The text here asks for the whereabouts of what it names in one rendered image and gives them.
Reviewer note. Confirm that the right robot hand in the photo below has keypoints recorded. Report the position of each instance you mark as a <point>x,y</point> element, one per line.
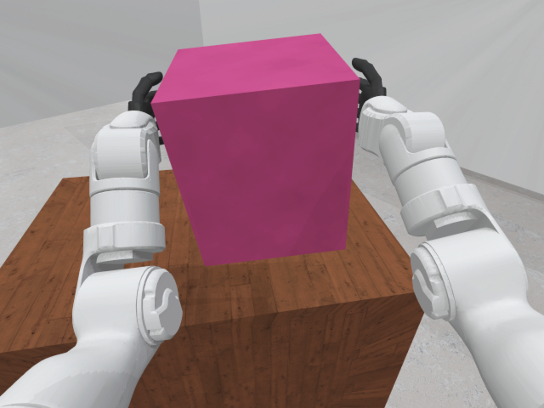
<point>372,87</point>

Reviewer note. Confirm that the pedestal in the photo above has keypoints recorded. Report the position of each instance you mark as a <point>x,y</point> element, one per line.
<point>319,330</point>

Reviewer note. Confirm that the left robot forearm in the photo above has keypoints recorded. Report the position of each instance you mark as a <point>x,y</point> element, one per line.
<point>124,187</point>

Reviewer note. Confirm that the carton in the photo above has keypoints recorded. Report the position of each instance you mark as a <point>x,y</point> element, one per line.
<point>260,136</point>

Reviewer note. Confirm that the robot left upper arm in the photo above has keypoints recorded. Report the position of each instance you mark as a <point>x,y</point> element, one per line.
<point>121,317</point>

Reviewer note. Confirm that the left robot hand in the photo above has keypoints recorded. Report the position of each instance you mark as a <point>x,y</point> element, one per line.
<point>142,97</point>

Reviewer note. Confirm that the right robot forearm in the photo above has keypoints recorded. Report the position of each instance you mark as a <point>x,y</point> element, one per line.
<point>436,199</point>

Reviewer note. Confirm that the robot right upper arm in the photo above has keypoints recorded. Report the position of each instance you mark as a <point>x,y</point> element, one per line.
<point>474,281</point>

